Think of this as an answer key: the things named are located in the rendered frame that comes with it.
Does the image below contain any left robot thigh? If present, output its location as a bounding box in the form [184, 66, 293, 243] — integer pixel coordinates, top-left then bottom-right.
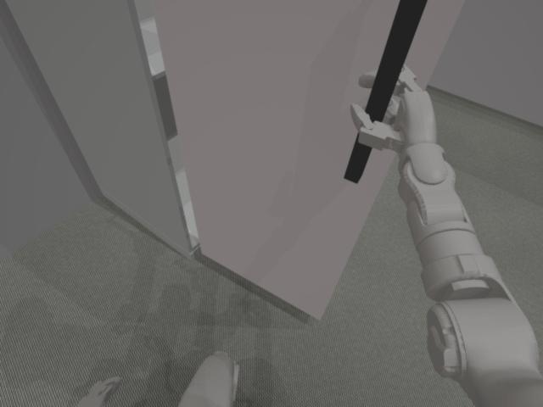
[178, 355, 239, 407]

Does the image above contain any right robot hand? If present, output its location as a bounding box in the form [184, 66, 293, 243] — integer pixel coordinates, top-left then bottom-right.
[350, 64, 437, 157]

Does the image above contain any fridge door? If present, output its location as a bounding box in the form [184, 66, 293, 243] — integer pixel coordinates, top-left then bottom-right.
[151, 0, 466, 321]

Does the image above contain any handle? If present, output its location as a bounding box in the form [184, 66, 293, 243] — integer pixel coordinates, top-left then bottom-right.
[344, 0, 428, 184]

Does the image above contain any robot right forearm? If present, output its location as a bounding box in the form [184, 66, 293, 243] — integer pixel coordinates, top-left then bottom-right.
[398, 143, 539, 368]

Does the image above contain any robot right upper arm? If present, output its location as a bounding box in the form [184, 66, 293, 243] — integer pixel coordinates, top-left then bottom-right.
[427, 298, 543, 407]

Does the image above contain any left robot hand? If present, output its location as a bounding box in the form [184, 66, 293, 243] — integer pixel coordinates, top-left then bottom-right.
[76, 376, 121, 407]

